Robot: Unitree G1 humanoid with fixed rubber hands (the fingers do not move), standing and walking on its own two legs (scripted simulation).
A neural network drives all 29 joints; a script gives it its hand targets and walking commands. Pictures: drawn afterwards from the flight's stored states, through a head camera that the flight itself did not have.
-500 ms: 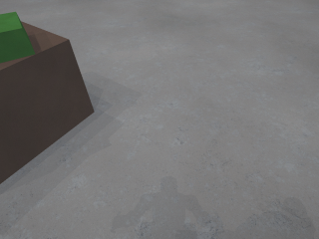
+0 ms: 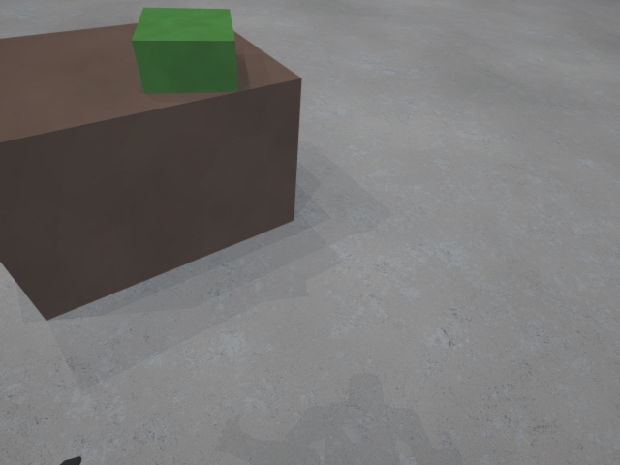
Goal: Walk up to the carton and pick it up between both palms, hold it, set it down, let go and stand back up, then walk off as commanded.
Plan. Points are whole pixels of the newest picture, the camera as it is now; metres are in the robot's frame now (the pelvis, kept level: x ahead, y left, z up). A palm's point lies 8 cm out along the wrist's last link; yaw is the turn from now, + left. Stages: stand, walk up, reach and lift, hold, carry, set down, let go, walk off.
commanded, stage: walk up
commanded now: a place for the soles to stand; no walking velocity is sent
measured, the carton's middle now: (189, 48) +1.36 +0.42 +0.00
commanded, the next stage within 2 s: none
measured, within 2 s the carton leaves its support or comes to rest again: neither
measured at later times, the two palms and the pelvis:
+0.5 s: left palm out of the picture +0.10 +0.29 -0.06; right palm (492, 312) +0.42 -0.31 -0.07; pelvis +0.20 -0.04 +0.01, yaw +18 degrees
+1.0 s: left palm (74, 363) +0.31 +0.37 -0.09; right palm (418, 231) +0.60 -0.21 -0.06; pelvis +0.39 +0.05 +0.00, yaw +30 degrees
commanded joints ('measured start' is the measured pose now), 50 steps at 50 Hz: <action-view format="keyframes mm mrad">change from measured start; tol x32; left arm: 1 44 147 45 -62 1 -13 -15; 12 411 296 120 -60 26 -63 21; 50 71 97 34 -213 8 13 -34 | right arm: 1 -71 -284 -67 -129 -11 -45 -20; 50 80 -344 -76 -160 -11 -117 -87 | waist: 1 29 289 58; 10 143 179 -10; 12 242 -249 11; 33 43 -7 48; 36 -90 418 -148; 50 -9 220 50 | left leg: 1 -20 170 -313 -374 -312 198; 9 -137 151 -286 -202 -301 148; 14 -429 19 -203 656 -201 26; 34 76 -22 127 -25 45 55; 36 571 227 -447 -156 -119 201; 37 514 413 -814 -280 -173 314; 42 126 226 -280 -211 325 220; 50 10 209 -301 -257 -196 220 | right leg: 1 -58 11 5 -198 24 30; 10 417 73 36 -467 178 6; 14 203 -428 851 -1030 -685 -109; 19 271 -133 116 -856 34 -9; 24 436 -224 23 -794 389 -126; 34 290 -170 -195 -433 510 -112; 37 -282 54 -30 194 -171 -3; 50 -122 -42 54 -274 151 3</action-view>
